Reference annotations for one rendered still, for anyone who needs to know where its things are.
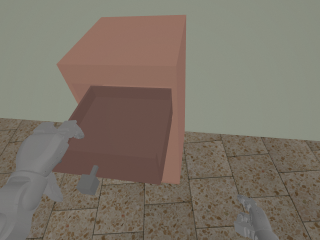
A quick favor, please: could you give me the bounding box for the robot left forearm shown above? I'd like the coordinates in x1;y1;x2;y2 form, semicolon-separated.
0;170;48;240

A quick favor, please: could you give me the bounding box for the robot right forearm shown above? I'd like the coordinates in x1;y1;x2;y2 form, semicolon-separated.
254;229;279;240

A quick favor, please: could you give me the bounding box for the left robot hand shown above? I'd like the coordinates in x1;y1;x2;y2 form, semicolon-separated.
15;120;85;202

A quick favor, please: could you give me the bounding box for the cabinet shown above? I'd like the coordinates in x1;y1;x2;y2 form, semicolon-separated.
56;14;186;185

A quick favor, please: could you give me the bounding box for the right robot hand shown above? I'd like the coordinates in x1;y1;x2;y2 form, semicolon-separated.
234;194;273;240

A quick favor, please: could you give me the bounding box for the handle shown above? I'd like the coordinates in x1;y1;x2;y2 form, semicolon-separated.
76;165;100;196

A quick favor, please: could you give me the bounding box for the drawer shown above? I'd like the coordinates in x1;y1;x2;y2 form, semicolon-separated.
52;85;173;185

